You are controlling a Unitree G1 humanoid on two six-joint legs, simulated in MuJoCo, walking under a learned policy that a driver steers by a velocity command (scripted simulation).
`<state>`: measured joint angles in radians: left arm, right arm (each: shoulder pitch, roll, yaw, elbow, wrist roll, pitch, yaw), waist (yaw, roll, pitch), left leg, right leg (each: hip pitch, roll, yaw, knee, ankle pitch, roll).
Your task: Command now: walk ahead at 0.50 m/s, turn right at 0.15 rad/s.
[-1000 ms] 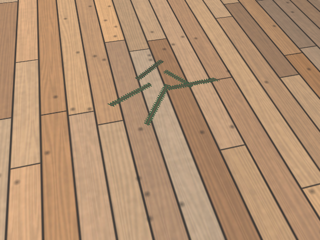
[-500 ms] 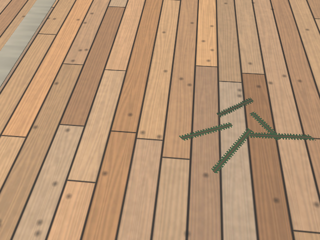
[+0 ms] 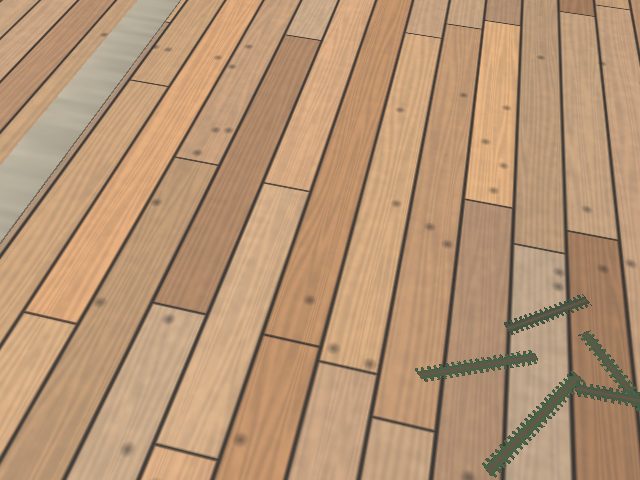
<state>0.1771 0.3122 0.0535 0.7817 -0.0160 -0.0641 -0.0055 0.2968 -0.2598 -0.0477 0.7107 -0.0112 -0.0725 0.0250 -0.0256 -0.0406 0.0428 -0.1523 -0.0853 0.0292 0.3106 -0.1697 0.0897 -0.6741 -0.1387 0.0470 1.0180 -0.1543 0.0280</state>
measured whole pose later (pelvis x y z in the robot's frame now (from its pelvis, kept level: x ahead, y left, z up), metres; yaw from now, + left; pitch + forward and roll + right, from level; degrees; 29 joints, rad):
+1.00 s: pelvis +0.46 -0.09 -0.01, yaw -29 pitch +1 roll +0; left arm 0.19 0.29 0.05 0.71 0.00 0.05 0.04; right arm 0.14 -0.23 -0.02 0.73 -0.02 -0.01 0.00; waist -0.02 -0.02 0.06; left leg -0.36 -0.03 -0.01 0.46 -0.11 0.03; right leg -0.37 0.00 0.08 0.79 -0.44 0.07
